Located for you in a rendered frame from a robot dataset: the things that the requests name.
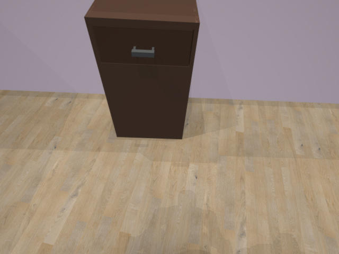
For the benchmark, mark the drawer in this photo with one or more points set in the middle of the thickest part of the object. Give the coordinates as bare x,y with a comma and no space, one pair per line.
115,43

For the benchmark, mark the cabinet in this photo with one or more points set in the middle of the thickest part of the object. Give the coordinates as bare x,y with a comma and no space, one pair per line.
146,101

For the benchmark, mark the handle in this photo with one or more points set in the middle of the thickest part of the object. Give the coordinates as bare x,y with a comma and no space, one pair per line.
142,53

